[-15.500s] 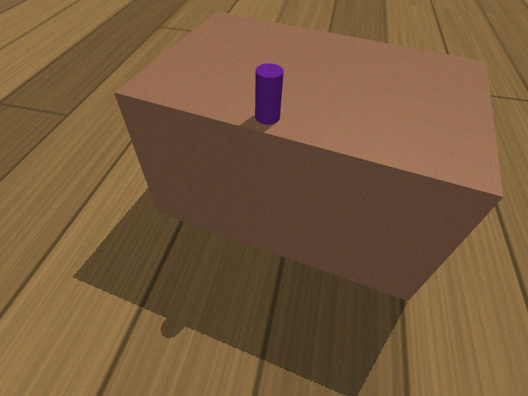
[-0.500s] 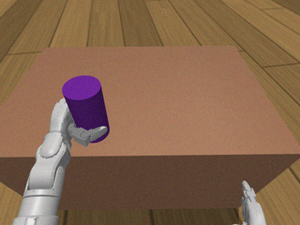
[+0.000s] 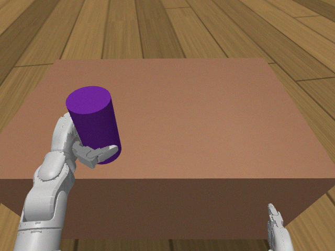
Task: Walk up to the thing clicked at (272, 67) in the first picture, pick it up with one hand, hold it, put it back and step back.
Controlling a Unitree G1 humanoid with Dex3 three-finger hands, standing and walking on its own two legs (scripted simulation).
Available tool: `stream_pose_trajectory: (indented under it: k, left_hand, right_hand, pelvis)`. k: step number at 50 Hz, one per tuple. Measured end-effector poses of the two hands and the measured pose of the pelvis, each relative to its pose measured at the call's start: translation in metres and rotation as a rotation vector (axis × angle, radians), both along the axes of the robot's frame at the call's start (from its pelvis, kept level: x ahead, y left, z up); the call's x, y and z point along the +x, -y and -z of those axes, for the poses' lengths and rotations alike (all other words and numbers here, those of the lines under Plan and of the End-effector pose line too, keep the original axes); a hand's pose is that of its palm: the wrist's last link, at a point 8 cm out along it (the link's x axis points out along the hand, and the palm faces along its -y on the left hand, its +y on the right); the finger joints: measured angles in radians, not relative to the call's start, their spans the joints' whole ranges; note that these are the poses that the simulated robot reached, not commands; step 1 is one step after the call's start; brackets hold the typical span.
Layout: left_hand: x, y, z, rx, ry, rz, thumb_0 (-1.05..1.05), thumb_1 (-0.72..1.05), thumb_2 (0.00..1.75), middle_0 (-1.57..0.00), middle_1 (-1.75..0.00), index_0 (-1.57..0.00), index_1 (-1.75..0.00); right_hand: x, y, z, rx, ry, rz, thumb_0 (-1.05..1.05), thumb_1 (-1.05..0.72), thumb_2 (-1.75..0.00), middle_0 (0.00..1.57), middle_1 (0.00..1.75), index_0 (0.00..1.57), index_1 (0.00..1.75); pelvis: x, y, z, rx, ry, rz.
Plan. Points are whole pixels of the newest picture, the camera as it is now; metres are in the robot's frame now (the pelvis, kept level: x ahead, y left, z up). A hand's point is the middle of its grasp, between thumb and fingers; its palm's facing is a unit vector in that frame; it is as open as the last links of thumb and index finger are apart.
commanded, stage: hold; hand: left
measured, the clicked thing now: (97, 128) +0.32 +0.14 +0.17
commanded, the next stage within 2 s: none
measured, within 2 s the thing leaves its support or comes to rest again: neither
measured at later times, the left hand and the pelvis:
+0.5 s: hand (94, 132) +0.32 +0.15 +0.16, palm faces -0.01 -1.00 -0.03, open 10.7 cm; pelvis +0.00 +0.00 +0.01, yaw +0 degrees
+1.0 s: hand (93, 131) +0.32 +0.15 +0.16, palm faces -0.02 -1.00 -0.05, open 10.7 cm; pelvis +0.00 +0.00 +0.01, yaw +1 degrees
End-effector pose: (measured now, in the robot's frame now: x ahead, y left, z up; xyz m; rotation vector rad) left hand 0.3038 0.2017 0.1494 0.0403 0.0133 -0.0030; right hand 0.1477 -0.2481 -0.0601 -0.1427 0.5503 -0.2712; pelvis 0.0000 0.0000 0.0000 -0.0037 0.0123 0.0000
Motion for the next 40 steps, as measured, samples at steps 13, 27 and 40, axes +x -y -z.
stream_pose_trajectory:
  k: [13,27,40]
  left_hand:
    - [-0.004,-0.002,-0.016,0.007,0.011,0.009,0.0,-0.52,1.14,-0.68,-1.04,-0.7,-1.04]
    - [-0.004,-0.003,-0.012,-0.006,-0.022,0.008,0.0,-0.51,1.13,-0.68,-1.03,-0.7,-1.03]
    - [0.0,-0.003,-0.023,0.002,-0.001,0.008,0.0,-0.51,1.12,-0.68,-1.02,-0.71,-1.02]
  right_hand:
    - [0.011,-0.001,-0.001,0.004,0.025,-0.014,-0.01,0.51,-0.06,0.05,0.05,0.06,0.05]
    - [0.008,0.003,-0.004,-0.008,0.024,-0.019,-0.01,0.51,-0.06,0.05,0.05,0.06,0.05]
    - [0.015,0.009,-0.008,-0.016,0.062,-0.01,-0.01,0.51,-0.06,0.05,0.05,0.06,0.05]
  pelvis:
    - [0.005,0.001,-0.003,0.001,0.01,-0.006]
    - [0.005,0.003,-0.005,0.002,0.007,-0.006]
    - [0.004,0.006,-0.006,0.003,0.018,-0.01]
